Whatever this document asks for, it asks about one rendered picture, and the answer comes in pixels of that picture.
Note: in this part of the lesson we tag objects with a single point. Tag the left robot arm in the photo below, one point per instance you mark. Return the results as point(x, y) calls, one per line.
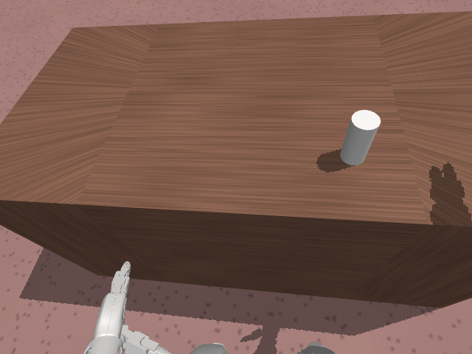
point(105, 345)

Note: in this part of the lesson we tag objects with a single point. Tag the can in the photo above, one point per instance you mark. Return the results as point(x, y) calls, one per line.
point(360, 134)

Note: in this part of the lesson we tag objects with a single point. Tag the left robot hand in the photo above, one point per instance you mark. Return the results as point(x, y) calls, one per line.
point(111, 318)

